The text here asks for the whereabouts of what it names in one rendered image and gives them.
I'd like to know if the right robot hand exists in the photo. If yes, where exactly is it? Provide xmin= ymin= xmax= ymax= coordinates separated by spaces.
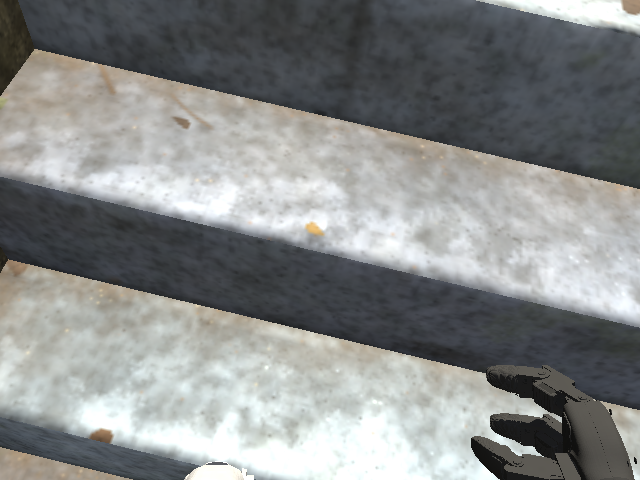
xmin=471 ymin=365 xmax=637 ymax=480

